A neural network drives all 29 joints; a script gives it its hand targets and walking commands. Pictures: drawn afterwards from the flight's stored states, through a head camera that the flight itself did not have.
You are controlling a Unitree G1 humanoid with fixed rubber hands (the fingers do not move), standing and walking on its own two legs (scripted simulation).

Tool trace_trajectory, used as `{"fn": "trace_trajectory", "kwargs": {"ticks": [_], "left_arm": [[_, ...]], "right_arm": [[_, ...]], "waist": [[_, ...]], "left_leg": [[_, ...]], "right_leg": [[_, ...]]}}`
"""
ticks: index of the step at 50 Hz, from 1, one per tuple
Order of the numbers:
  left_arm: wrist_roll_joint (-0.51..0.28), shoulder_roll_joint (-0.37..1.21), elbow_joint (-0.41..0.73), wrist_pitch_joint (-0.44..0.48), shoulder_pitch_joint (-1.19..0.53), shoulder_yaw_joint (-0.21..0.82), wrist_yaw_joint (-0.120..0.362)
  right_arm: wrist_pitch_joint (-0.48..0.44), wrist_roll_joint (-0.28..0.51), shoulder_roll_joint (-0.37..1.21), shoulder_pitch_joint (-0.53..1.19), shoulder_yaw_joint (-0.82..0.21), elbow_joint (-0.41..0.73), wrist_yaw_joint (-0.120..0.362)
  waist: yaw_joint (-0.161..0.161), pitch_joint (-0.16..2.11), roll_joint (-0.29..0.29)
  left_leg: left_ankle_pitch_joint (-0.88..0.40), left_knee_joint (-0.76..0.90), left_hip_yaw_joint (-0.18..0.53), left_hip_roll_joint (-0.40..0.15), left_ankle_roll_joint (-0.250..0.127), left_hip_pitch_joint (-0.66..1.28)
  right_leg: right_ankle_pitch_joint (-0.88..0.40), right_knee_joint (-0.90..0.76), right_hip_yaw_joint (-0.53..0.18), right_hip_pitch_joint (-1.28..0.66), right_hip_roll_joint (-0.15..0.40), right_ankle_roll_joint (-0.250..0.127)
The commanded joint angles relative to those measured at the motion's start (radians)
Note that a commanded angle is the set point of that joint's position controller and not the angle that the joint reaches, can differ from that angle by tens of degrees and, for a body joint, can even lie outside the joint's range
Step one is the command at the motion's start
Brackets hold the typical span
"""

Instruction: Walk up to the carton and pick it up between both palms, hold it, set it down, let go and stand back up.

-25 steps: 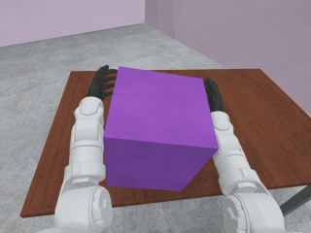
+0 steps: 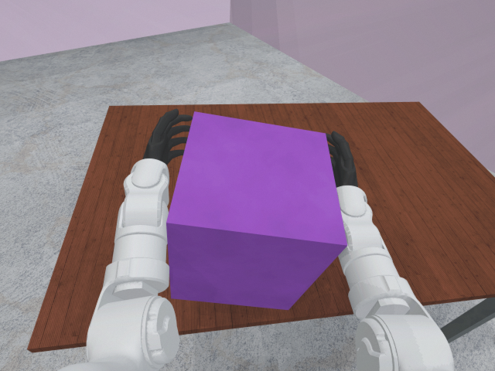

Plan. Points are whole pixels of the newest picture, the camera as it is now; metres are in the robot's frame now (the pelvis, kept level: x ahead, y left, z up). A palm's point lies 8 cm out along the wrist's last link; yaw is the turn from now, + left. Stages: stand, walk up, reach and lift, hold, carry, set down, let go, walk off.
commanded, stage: set down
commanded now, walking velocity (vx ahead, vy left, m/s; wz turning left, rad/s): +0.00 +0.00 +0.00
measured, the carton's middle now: (245, 219) +0.34 +0.00 +0.08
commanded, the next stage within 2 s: none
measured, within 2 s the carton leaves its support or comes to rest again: neither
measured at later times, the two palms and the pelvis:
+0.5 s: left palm (162, 168) +0.42 +0.13 +0.12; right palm (338, 190) +0.37 -0.16 +0.11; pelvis +0.01 +0.00 +0.00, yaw +0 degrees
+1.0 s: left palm (165, 169) +0.43 +0.13 +0.11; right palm (335, 193) +0.37 -0.16 +0.10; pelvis +0.02 +0.00 +0.00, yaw +0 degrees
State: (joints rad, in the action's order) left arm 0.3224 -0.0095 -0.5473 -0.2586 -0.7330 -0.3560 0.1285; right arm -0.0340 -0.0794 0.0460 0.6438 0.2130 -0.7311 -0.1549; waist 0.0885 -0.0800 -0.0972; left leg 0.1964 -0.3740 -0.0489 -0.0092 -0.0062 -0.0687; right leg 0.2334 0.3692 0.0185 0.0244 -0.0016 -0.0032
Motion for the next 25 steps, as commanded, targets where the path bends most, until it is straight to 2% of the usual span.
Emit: {"fn": "trace_trajectory", "kwargs": {"ticks": [1,2,3,4,6,7,8,9,10,11,12,13,14,15,16,17,19,20,21,22,23,24,25], "left_arm": [[-0.054,0.446,-0.112,0.045,-0.441,0.27,0.106],[-0.041,0.432,-0.119,0.048,-0.47,0.242,0.105],[-0.044,0.451,-0.122,0.054,-0.457,0.26,0.101],[-0.04,0.469,-0.156,0.051,-0.46,0.262,0.108],[-0.057,0.467,-0.131,0.059,-0.496,0.284,0.1],[-0.044,0.459,-0.171,0.057,-0.484,0.25,0.107],[-0.056,0.46,-0.17,0.068,-0.5,0.258,0.103],[-0.053,0.474,-0.132,0.081,-0.507,0.275,0.099],[-0.042,0.46,-0.19,0.08,-0.506,0.258,0.105],[-0.055,0.455,-0.203,0.092,-0.524,0.257,0.1],[-0.042,0.478,-0.175,0.102,-0.524,0.254,0.098],[-0.031,0.47,-0.164,0.108,-0.55,0.239,0.094],[-0.043,0.485,-0.157,0.107,-0.52,0.263,0.089],[-0.03,0.479,-0.185,0.105,-0.496,0.252,0.092],[-0.036,0.474,-0.215,0.099,-0.497,0.258,0.091],[-0.049,0.479,-0.211,0.109,-0.521,0.267,0.094],[-0.038,0.464,-0.241,0.113,-0.51,0.222,0.097],[-0.028,0.453,-0.234,0.109,-0.519,0.218,0.098],[-0.044,0.452,-0.238,0.125,-0.547,0.233,0.097],[-0.014,0.441,-0.255,0.114,-0.514,0.191,0.099],[-0.038,0.473,-0.195,0.137,-0.547,0.254,0.091],[-0.053,0.491,-0.202,0.147,-0.523,0.269,0.088],[-0.05,0.486,-0.222,0.152,-0.551,0.274,0.086]], "right_arm": [[-0.097,-0.051,0.458,0.566,-0.232,0.2,0.075],[-0.098,-0.049,0.469,0.583,-0.218,0.195,0.078],[-0.095,-0.061,0.452,0.565,-0.207,0.175,0.081],[-0.093,-0.074,0.464,0.58,-0.186,0.168,0.082],[-0.106,-0.074,0.437,0.578,-0.159,0.166,0.081],[-0.093,-0.086,0.451,0.57,-0.132,0.141,0.082],[-0.095,-0.094,0.46,0.575,-0.142,0.134,0.088],[-0.109,-0.084,0.465,0.61,-0.167,0.163,0.094],[-0.099,-0.101,0.463,0.589,-0.13,0.128,0.089],[-0.102,-0.106,0.475,0.628,-0.13,0.188,0.092],[-0.12,-0.109,0.508,0.618,-0.155,0.184,0.09],[-0.112,-0.119,0.511,0.577,-0.123,0.101,0.094],[-0.114,-0.118,0.485,0.564,-0.116,0.098,0.098],[-0.11,-0.123,0.457,0.549,-0.093,0.084,0.099],[-0.114,-0.131,0.451,0.572,-0.09,0.12,0.1],[-0.126,-0.141,0.468,0.597,-0.09,0.134,0.094],[-0.116,-0.144,0.486,0.594,-0.08,0.109,0.102],[-0.107,-0.149,0.503,0.571,-0.073,0.078,0.098],[-0.116,-0.151,0.497,0.613,-0.06,0.111,0.105],[-0.109,-0.162,0.5,0.557,-0.082,0.077,0.101],[-0.133,-0.153,0.49,0.574,-0.07,0.083,0.098],[-0.143,-0.154,0.493,0.574,-0.089,0.105,0.098],[-0.146,-0.162,0.496,0.606,-0.073,0.109,0.1]], "waist": [[0.02,0.389,0.09],[-0.001,0.394,0.101],[0.022,0.373,0.114],[0.016,0.332,0.102],[0.048,0.401,0.145],[0.039,0.356,0.103],[0.033,0.373,0.096],[0.027,0.383,0.119],[0.044,0.343,0.112],[0.022,0.37,0.12],[0.01,0.422,0.11],[0.017,0.411,0.145],[0.039,0.416,0.145],[0.039,0.379,0.14],[0.05,0.351,0.145],[0.046,0.395,0.131],[0.015,0.357,0.107],[0.023,0.32,0.119],[0.023,0.382,0.118],[0.007,0.321,0.117],[0.042,0.408,0.149],[0.051,0.457,0.115],[0.045,0.45,0.149]], "left_leg": [[-0.147,0.083,-0.049,0.051,0.016,0.068],[-0.132,0.087,-0.049,0.049,0.009,0.08],[-0.122,0.094,-0.043,0.047,0.013,0.081],[-0.1,0.097,-0.044,0.047,0.02,0.071],[-0.127,0.091,-0.038,0.035,0.032,0.124],[-0.096,0.099,-0.045,0.034,0.021,0.112],[-0.097,0.099,-0.043,0.034,0.023,0.097],[-0.124,0.089,-0.036,0.038,0.03,0.09],[-0.083,0.099,-0.037,0.037,0.026,0.069],[-0.055,0.102,-0.04,0.037,0.021,0.043],[-0.11,0.091,-0.045,0.037,0.022,0.035],[-0.134,0.092,-0.049,0.036,0.025,0.055],[-0.15,0.085,-0.034,0.031,0.032,0.093],[-0.147,0.088,-0.029,0.023,0.032,0.126],[-0.121,0.084,-0.033,0.03,0.042,0.118],[-0.12,0.086,-0.028,0.024,0.039,0.104],[-0.084,0.105,-0.054,0.039,0.019,0.066],[-0.076,0.105,-0.043,0.032,0.023,0.058],[-0.093,0.095,-0.045,0.03,0.027,0.064],[-0.113,0.095,-0.05,0.035,0.019,0.028],[-0.145,0.079,-0.032,0.03,0.036,0.084],[-0.169,0.072,-0.036,0.027,0.037,0.106],[-0.145,0.073,-0.034,0.027,0.043,0.073]], "right_leg": [[-0.504,-0.083,0.056,-0.133,0.007,0.089],[-0.437,-0.091,0.06,-0.115,0.003,0.082],[-0.411,-0.093,0.062,-0.102,0.001,0.076],[-0.373,-0.104,0.07,-0.078,-0.004,0.073],[-0.341,-0.107,0.086,-0.047,-0.017,0.061],[-0.309,-0.121,0.086,-0.027,-0.016,0.064],[-0.323,-0.111,0.079,-0.048,-0.014,0.065],[-0.35,-0.095,0.089,-0.056,-0.016,0.068],[-0.332,-0.109,0.077,-0.047,-0.013,0.07],[-0.299,-0.112,0.068,-0.037,-0.004,0.066],[-0.353,-0.096,0.08,-0.056,-0.011,0.065],[-0.375,-0.094,0.073,-0.047,-0.005,0.065],[-0.375,-0.093,0.084,-0.037,-0.008,0.068],[-0.333,-0.115,0.083,0.002,-0.015,0.056],[-0.3,-0.117,0.098,0.02,-0.014,0.061],[-0.277,-0.119,0.096,0.01,-0.02,0.051],[-0.282,-0.119,0.084,-0.018,-0.011,0.063],[-0.286,-0.114,0.08,-0.01,-0.007,0.065],[-0.291,-0.111,0.082,-0.003,-0.011,0.063],[-0.339,-0.107,0.072,-0.035,0.0,0.067],[-0.325,-0.101,0.085,-0.005,-0.013,0.056],[-0.35,-0.105,0.092,0.002,-0.023,0.059],[-0.327,-0.104,0.09,0.023,-0.018,0.055]]}}
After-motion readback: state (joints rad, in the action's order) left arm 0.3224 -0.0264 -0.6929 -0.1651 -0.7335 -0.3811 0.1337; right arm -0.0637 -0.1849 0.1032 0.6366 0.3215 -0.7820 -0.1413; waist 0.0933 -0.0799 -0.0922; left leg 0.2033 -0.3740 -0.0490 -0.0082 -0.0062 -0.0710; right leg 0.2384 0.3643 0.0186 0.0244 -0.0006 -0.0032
